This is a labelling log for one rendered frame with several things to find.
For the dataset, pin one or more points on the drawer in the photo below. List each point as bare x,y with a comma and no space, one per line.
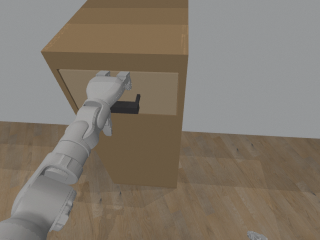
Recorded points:
158,90

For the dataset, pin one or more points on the handle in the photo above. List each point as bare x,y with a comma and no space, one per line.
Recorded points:
126,107

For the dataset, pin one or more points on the robot left forearm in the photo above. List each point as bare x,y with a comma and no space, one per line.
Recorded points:
65,163

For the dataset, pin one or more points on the right robot hand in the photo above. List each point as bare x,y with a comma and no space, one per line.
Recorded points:
255,236

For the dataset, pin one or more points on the left robot hand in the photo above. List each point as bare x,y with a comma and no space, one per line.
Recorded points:
108,89

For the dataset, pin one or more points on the robot left upper arm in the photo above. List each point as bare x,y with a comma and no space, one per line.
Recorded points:
45,207

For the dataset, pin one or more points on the cabinet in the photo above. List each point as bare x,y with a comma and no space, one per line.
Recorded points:
135,36

